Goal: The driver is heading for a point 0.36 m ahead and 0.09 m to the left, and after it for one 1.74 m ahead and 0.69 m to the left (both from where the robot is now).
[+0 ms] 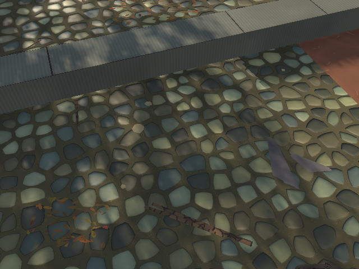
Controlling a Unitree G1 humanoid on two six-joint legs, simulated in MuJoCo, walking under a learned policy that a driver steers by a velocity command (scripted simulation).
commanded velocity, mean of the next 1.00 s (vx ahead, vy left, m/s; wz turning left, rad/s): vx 0.35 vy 0.00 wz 0.55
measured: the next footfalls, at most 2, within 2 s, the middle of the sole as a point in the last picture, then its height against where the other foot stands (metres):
left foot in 0.20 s outside the picture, level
right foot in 0.58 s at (179, 213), level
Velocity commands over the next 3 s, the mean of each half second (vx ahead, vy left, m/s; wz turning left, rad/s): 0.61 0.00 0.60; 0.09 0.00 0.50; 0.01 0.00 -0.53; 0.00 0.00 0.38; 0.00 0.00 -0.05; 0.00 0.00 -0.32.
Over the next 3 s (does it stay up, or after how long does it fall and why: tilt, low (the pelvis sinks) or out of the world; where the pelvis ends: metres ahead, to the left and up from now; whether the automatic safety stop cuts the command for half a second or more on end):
stays up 0.62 0.09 0.01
